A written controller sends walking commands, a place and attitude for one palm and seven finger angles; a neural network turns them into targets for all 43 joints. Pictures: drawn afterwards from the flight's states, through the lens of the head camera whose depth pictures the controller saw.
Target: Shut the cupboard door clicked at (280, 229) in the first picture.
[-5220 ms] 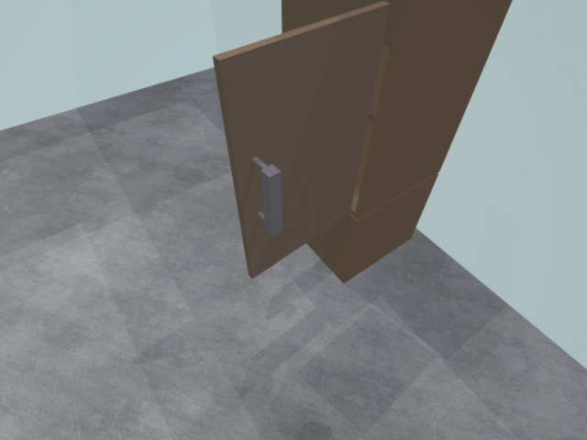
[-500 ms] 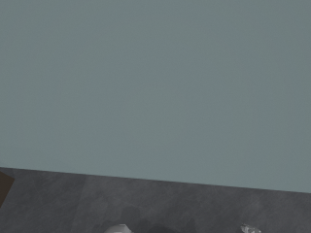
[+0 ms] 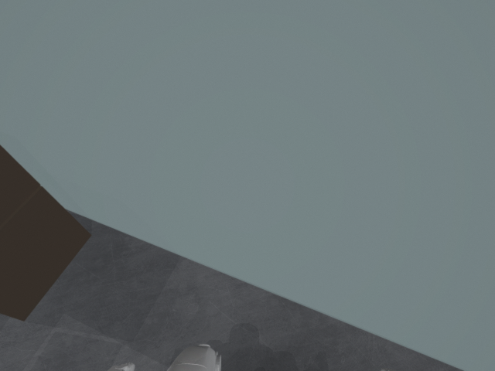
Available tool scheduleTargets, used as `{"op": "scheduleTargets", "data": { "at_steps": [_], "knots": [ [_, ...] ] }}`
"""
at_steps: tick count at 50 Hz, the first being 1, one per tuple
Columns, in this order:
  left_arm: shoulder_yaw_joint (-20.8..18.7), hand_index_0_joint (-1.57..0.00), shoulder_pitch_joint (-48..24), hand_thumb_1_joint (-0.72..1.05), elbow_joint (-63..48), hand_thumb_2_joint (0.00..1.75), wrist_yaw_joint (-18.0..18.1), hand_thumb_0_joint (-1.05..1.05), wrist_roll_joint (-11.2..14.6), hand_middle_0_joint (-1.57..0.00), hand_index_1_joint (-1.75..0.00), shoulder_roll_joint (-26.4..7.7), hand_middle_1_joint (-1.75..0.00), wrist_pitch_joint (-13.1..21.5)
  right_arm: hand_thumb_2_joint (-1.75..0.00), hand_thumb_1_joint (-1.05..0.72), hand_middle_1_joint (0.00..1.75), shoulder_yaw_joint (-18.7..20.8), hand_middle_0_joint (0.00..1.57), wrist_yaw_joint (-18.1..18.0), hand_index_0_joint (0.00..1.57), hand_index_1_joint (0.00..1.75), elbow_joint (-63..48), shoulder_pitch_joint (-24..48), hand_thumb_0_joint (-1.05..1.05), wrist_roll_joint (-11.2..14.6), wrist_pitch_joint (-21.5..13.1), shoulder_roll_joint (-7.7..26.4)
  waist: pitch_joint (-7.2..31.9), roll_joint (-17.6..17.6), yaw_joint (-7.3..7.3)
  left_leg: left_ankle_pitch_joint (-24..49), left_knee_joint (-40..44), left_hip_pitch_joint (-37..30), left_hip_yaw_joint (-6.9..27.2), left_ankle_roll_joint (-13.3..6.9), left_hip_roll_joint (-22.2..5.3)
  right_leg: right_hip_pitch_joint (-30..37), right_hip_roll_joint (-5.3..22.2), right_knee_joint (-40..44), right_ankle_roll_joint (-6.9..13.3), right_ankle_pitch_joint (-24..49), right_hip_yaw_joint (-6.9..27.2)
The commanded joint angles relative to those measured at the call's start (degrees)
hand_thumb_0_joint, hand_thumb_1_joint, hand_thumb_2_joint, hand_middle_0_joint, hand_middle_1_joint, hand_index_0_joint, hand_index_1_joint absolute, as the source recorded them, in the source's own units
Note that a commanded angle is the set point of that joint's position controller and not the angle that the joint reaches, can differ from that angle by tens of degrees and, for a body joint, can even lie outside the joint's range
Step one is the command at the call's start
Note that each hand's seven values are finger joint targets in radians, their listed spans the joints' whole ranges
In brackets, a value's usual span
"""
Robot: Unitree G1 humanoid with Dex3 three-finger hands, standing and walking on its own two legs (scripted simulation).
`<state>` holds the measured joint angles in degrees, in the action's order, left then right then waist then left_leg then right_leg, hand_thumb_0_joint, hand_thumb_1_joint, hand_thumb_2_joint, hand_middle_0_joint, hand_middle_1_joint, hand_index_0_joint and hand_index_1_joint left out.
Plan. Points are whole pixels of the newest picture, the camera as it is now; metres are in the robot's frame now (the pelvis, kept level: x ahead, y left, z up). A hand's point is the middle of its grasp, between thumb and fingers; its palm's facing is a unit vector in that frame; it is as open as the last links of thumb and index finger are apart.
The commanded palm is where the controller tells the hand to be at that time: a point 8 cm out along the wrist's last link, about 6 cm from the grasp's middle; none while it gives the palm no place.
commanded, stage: turn to face it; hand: left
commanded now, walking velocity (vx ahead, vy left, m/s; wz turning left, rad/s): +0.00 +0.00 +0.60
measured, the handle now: out of the picture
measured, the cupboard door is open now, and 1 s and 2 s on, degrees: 94 94 94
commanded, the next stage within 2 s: take the last steps up to it in 1.98 s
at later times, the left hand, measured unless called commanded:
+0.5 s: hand out of the picture +0.04 +0.21 -0.16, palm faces +0.31 -0.89 -0.32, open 7.4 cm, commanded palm none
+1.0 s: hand out of the picture -0.07 +0.17 -0.18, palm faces +0.62 -0.74 -0.26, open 7.4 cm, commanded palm none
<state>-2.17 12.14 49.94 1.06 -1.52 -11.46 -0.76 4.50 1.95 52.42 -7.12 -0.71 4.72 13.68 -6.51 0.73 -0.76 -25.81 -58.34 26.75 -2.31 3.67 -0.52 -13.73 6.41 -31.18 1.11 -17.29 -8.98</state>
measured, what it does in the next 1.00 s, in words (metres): steps on the spot, turning left: left foot, then right foot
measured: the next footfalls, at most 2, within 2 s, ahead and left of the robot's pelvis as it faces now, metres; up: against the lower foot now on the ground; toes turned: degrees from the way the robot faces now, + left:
left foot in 0.16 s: +0.03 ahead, +0.14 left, +0.00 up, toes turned +12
right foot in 0.46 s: +0.09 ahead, -0.14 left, +0.00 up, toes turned +14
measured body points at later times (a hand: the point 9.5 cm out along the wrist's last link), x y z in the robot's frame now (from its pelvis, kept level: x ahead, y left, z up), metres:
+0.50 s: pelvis +0.01 -0.04 -0.02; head +0.06 -0.04 +0.43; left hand +0.02 +0.26 -0.14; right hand +0.16 -0.26 -0.17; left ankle -0.02 +0.12 -0.73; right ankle +0.05 -0.15 -0.74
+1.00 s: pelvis +0.01 -0.05 -0.01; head +0.04 +0.00 +0.44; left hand -0.10 +0.21 -0.15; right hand +0.25 -0.19 -0.14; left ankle -0.05 +0.07 -0.74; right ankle +0.08 -0.17 -0.68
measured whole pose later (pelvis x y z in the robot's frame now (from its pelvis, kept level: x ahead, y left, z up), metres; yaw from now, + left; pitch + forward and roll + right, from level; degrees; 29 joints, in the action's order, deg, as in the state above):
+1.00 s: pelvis +0.01 -0.05 -0.01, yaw +38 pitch +1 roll +0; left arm -4.5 10.2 52.1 0.3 -0.9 -15.3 -3.7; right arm 2.7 0.4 51.4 -7.7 -1.4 2.0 12.4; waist -6.1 2.4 0.6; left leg -14.2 -31.5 17.8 0.8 0.1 0.3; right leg -26.5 5.2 -60.0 -4.0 -26.6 -1.9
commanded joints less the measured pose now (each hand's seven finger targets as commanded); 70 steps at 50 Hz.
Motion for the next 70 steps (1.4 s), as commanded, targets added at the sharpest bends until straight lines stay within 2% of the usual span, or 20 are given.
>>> {"op": "scheduleTargets", "data": {
  "at_steps": [1,6,8,9,14,21,22,23,24,29,38,39,41,42,46,55,57,58,61,70],
  "knots": [
    [-3.78,-0.20,4.50,0.90,-2.26,0.90,0.93,0.00,-0.26,-0.20,-0.30,-12.76,-0.30,1.49,-0.90,-0.90,0.30,-0.28,0.20,0.08,0.20,0.30,-5.94,5.05,0.00,0.23,-1.95,2.09,9.19,10.38,3.82,-1.41,12.68,0.21,-3.14,-0.25,-0.30,13.48,14.17,6.45,6.23,36.50,6.89],
    [-4.40,-0.20,2.30,0.90,-1.90,0.90,0.25,0.00,0.57,-0.20,-0.30,-12.85,-0.30,1.00,-0.90,-0.90,0.30,0.35,0.20,-0.33,0.20,0.30,-4.52,-1.75,0.00,-0.02,-2.79,5.13,11.18,6.02,-0.21,13.34,32.59,-16.43,-3.30,-2.46,-0.38,5.34,13.22,-4.04,0.91,29.28,1.38],
    [-2.65,-0.20,-1.28,0.90,-5.98,0.90,-0.24,0.00,0.97,-0.20,-0.30,-6.79,-0.30,0.28,-0.90,-0.90,0.30,3.01,0.20,-1.10,0.20,0.30,-3.40,-9.13,0.00,-0.76,-3.07,15.96,12.46,-19.63,-4.63,48.63,37.73,-29.55,26.47,-16.20,-24.48,-20.24,1.08,-26.76,-6.17,-21.50,-0.43],
    [-2.52,-0.20,-5.92,0.90,-7.45,0.90,0.20,0.00,0.14,-0.20,-0.30,-8.58,-0.30,-0.55,-0.90,-0.90,0.30,2.77,0.20,-1.50,0.20,0.30,-2.18,-11.61,0.00,-0.73,-2.84,15.44,10.88,-11.34,-5.61,43.11,36.61,-25.86,25.24,-18.25,-24.57,-21.02,0.99,-32.07,-5.32,-20.52,6.05],
    [-3.03,-0.20,-3.02,0.90,-3.40,0.90,-0.57,0.00,0.58,-0.20,-0.30,-7.24,-0.30,-1.08,-0.90,-0.90,0.30,1.51,0.20,-2.75,0.20,0.30,-4.71,-1.40,0.00,-0.85,-3.56,11.08,9.00,-10.17,-0.03,32.94,37.25,-17.44,14.70,-12.57,-13.01,-15.98,-1.07,-29.15,-5.50,-8.33,8.28],
    [-3.03,-0.20,2.64,0.90,-2.62,0.90,-0.44,0.00,0.92,-0.20,-0.30,-7.33,-0.30,-0.16,-0.90,-0.90,0.30,2.33,0.20,-2.18,0.20,0.30,-5.62,1.74,0.00,-0.62,-2.51,11.62,9.28,-9.61,2.70,22.23,32.61,-6.26,17.53,-9.80,-8.76,4.38,-5.78,-0.20,-4.54,0.03,5.20],
    [-3.64,-0.20,5.34,0.90,-2.34,0.90,-0.09,0.00,0.55,-0.20,-0.30,-9.87,-0.30,0.50,-0.90,-0.90,0.30,2.16,0.20,-1.95,0.20,0.30,-6.28,2.12,0.00,-0.15,-2.54,9.57,10.04,-3.32,4.12,15.95,26.98,-1.03,14.96,-6.85,-4.83,11.14,-1.48,9.20,-3.61,2.24,9.20],
    [-4.84,-0.20,6.39,0.90,-2.39,0.90,0.51,0.00,-0.41,-0.20,-0.30,-15.55,-0.30,1.14,-0.90,-0.90,0.30,1.58,0.20,-1.55,0.20,0.30,-7.52,0.84,0.00,0.28,-2.63,5.44,10.50,15.22,4.50,-0.43,12.99,9.13,5.02,-1.94,3.61,16.56,14.69,15.85,1.95,4.56,26.65],
    [-4.46,-0.20,5.22,0.90,-3.13,0.90,0.62,0.00,-0.23,-0.20,-0.30,-17.05,-0.30,0.87,-0.90,-0.90,0.30,1.78,0.20,-1.20,0.20,0.30,-8.30,2.55,0.00,-0.12,-2.61,6.83,9.43,14.87,4.96,-10.28,-0.53,6.88,4.42,-1.45,2.74,8.99,22.75,16.54,7.52,10.81,29.24],
    [-2.75,-0.20,-1.87,0.90,-4.47,0.90,1.01,0.00,-0.03,-0.20,-0.30,-10.07,-0.30,1.25,-0.90,-0.90,0.30,0.98,0.20,-0.11,0.20,0.30,-4.67,1.05,0.00,-0.05,-1.14,4.14,6.08,12.02,0.38,0.12,-7.17,4.77,2.04,-0.05,-1.23,5.35,11.99,11.14,5.11,24.92,9.05],
    [-4.38,-0.20,2.71,0.90,-1.84,0.90,0.43,0.00,0.13,-0.20,-0.30,-13.58,-0.30,0.99,-0.90,-0.90,0.30,-0.03,0.20,-0.17,0.20,0.30,-4.97,1.25,0.00,0.11,-2.37,3.86,9.27,9.16,1.58,6.43,24.71,-9.49,-4.44,-1.46,0.24,8.68,14.39,2.00,3.20,29.57,3.01],
    [-4.45,-0.20,1.71,0.90,-1.82,0.90,0.27,0.00,0.38,-0.20,-0.30,-12.99,-0.30,0.77,-0.90,-0.90,0.30,0.42,0.20,-0.13,0.20,0.30,-4.38,-1.38,0.00,-0.02,-2.64,5.04,10.04,6.50,-0.17,12.05,31.32,-15.55,-3.19,-2.16,-0.58,4.73,13.72,-2.93,0.96,25.10,0.83],
    [-2.79,-0.20,-0.88,0.90,-5.77,0.90,-0.31,0.00,1.06,-0.20,-0.30,-6.96,-0.30,0.03,-0.90,-0.90,0.30,3.12,0.20,-0.95,0.20,0.30,-3.44,-9.07,0.00,-0.89,-3.11,16.14,12.10,-20.44,-4.73,45.15,37.85,-29.07,26.76,-15.43,-23.54,-19.70,1.32,-26.30,-6.32,-21.64,-1.20],
    [-2.68,-0.20,-4.35,0.90,-7.73,0.90,0.02,0.00,0.30,-0.20,-0.30,-8.43,-0.30,-0.51,-0.90,-0.90,0.30,3.10,0.20,-1.26,0.20,0.30,-2.35,-11.80,0.00,-0.90,-2.74,17.15,11.46,-12.11,-5.62,37.99,37.07,-24.90,26.74,-18.73,-25.80,-20.31,1.01,-32.46,-5.09,-21.84,5.27],
    [-3.31,-0.20,-3.56,0.90,-3.67,0.90,-0.50,0.00,0.41,-0.20,-0.30,-7.76,-0.30,-1.20,-0.90,-0.90,0.30,1.40,0.20,-2.69,0.20,0.30,-4.75,-2.05,0.00,-0.95,-3.50,11.06,8.24,-10.13,-0.62,26.68,39.15,-15.62,17.48,-12.81,-13.94,-17.97,-0.16,-33.90,-5.30,-8.38,9.13],
    [-3.22,-0.20,3.56,0.90,-2.48,0.90,-0.31,0.00,0.87,-0.20,-0.30,-7.63,-0.30,-0.09,-0.90,-0.90,0.30,2.21,0.20,-2.02,0.20,0.30,-5.81,1.73,0.00,-0.58,-2.48,11.02,9.62,-8.89,2.90,18.35,32.79,-4.01,18.47,-9.41,-7.78,6.60,-5.43,2.00,-4.25,0.64,5.79],
    [-4.93,-0.20,6.34,0.90,-2.55,0.90,0.56,0.00,-0.56,-0.20,-0.30,-16.34,-0.30,0.86,-0.90,-0.90,0.30,1.39,0.20,-1.41,0.20,0.30,-8.01,2.10,0.00,0.12,-2.50,4.52,8.63,17.25,4.90,-5.84,9.19,10.68,3.75,-1.37,5.62,13.97,18.17,18.03,4.08,-0.32,30.27],
    [-4.20,-0.20,4.67,0.90,-3.39,0.90,0.66,0.00,-0.15,-0.20,-0.30,-16.23,-0.30,0.85,-0.90,-0.90,0.30,1.77,0.20,-1.04,0.20,0.30,-8.11,2.52,0.00,-0.41,-2.31,7.28,7.65,15.37,4.34,-8.44,-3.86,8.11,6.23,-2.15,2.44,5.08,21.91,18.05,7.96,1.17,29.85],
    [-2.83,-0.20,-2.90,0.90,-5.00,0.90,0.88,0.00,0.15,-0.20,-0.30,-10.23,-0.30,0.97,-0.90,-0.90,0.30,1.61,0.20,-0.36,0.20,0.30,-5.37,1.24,0.00,-0.45,-1.35,5.56,4.59,11.49,-0.05,0.09,-12.44,6.94,4.74,-0.94,-0.77,2.15,13.08,13.02,5.97,14.99,14.64],
    [-4.05,-0.20,4.85,0.90,-1.52,0.90,0.61,0.00,-0.15,-0.20,-0.30,-13.35,-0.30,1.15,-0.90,-0.90,0.30,-0.32,0.20,-0.01,0.20,0.30,-5.51,4.73,0.00,0.24,-2.19,2.75,8.49,11.23,3.67,-0.13,16.52,-2.19,-3.93,-0.92,0.54,13.71,14.34,5.04,5.02,37.15,5.36]
  ]
}}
